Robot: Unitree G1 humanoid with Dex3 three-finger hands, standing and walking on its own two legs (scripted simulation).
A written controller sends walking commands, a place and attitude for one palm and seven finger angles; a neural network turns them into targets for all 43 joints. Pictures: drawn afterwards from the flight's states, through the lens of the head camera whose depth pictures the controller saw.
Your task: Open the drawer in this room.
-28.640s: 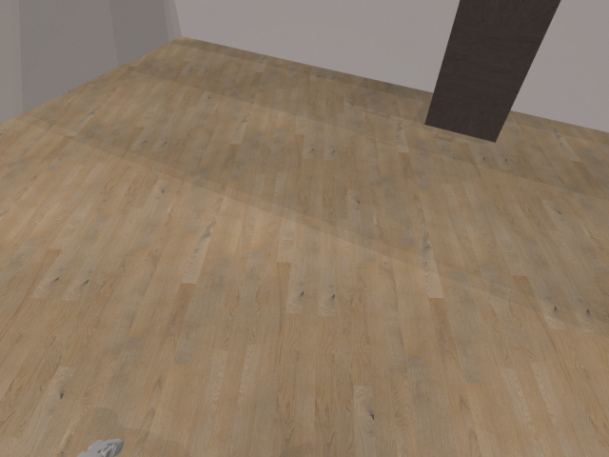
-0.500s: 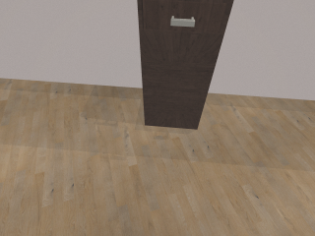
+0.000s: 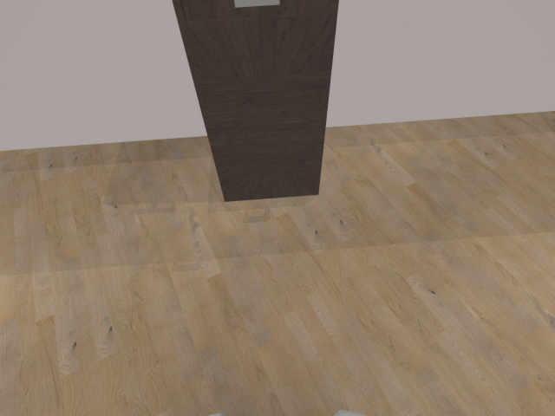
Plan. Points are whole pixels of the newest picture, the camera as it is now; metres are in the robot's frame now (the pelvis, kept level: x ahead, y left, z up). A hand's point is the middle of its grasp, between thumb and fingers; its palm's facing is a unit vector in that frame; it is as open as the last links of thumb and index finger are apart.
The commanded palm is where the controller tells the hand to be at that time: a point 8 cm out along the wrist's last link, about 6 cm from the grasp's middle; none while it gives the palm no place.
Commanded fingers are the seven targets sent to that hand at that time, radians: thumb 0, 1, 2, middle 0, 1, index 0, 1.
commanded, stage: walk to a spot facing it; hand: left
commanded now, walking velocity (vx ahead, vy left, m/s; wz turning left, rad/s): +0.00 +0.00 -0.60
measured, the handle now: out of the picture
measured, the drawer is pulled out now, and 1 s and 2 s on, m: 0.00 0.00 0.00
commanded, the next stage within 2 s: none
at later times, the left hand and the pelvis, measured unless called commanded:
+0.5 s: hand out of the picture +0.08 +0.21 -0.16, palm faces -0.14 -0.97 -0.22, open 7.4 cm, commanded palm none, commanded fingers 0.00 0.90 0.90 -0.20 -0.30 -0.20 -0.30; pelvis +0.01 +0.02 +0.01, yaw -15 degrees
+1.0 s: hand (247, 306) +0.32 +0.09 -0.16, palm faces -0.59 -0.78 -0.21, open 7.4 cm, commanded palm none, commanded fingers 0.00 0.90 0.90 -0.20 -0.30 -0.20 -0.30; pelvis +0.10 +0.01 +0.00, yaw -35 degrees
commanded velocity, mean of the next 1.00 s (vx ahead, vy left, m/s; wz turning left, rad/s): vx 0.06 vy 0.00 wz -0.60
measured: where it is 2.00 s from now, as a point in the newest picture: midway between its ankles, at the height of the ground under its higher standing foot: (323, 393)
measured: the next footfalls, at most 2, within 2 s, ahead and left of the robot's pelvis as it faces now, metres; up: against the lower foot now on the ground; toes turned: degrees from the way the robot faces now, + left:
left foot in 0.54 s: +0.08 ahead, +0.14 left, +0.00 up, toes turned -14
right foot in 1.02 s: +0.11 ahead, -0.12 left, +0.00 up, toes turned -42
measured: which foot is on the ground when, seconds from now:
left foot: down 0.00-0.04, up 0.06-0.52, down 0.54-1.00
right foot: down 0.00-0.54, up 0.56-1.00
